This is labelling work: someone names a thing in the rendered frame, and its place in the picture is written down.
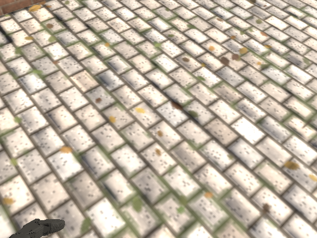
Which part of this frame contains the robot left hand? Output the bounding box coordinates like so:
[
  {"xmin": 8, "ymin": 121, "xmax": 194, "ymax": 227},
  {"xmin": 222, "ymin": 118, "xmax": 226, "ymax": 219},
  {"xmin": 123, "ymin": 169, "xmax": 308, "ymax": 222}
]
[{"xmin": 9, "ymin": 218, "xmax": 65, "ymax": 238}]

